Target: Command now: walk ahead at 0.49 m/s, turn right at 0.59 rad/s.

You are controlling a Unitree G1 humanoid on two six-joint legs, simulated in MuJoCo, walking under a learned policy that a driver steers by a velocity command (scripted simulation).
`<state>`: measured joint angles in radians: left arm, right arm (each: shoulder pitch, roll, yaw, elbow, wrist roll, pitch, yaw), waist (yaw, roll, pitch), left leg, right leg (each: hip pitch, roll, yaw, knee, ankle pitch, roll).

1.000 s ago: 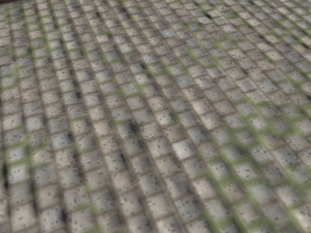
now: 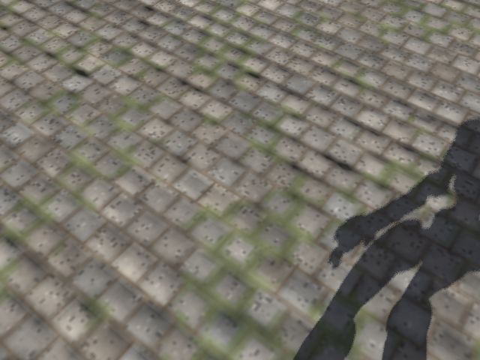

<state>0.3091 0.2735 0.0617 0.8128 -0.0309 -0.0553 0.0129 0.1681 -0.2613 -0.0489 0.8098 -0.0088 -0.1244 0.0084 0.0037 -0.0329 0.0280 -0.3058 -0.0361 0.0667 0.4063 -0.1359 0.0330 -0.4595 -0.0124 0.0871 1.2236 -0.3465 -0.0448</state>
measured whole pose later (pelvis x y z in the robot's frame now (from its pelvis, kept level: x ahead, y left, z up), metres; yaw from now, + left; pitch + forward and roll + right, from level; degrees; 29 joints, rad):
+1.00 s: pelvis +0.55 -0.08 -0.01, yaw -10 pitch +2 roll +0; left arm 0.37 0.27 0.05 0.88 -0.02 -0.07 0.00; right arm 0.09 -0.26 -0.04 0.80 0.01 -0.10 0.04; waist 0.03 -0.01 0.03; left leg -0.47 -0.01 0.06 0.58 -0.15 0.07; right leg -0.22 0.01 0.05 1.04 -0.47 -0.03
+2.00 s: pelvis +1.07 -0.12 -0.02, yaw +13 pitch +2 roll -2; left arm 0.31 0.29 0.09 0.92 -0.02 -0.06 0.01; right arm 0.07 -0.26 -0.07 0.69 0.02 -0.02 0.05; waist 0.05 0.02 0.04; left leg -0.51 0.03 0.06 0.62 -0.14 0.11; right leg 0.05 -0.10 -0.29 0.49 -0.47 0.06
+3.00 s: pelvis +1.63 -0.06 -0.01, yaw -15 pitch +3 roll -1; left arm 0.34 0.28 0.08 0.77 -0.02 -0.04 0.01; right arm 0.02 -0.27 -0.05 0.71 0.01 -0.11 0.02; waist 0.08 0.03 0.01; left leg -0.52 0.01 -0.08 0.48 -0.02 -0.03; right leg -0.10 0.11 0.20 0.46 -0.40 -0.06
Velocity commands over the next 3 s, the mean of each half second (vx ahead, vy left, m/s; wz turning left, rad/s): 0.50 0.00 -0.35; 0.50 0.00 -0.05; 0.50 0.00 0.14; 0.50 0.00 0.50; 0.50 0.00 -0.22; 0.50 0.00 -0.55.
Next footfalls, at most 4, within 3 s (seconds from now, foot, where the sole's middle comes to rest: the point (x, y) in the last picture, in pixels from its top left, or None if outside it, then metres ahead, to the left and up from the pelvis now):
0.36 right None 0.34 -0.19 -0.77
0.92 left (254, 281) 0.70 -0.01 -0.77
1.46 right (336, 211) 0.95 -0.29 -0.77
2.00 left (246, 156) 1.20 0.01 -0.77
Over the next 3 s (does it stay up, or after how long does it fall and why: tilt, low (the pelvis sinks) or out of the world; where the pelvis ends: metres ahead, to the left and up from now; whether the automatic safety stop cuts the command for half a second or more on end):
stays up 1.63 -0.06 -0.01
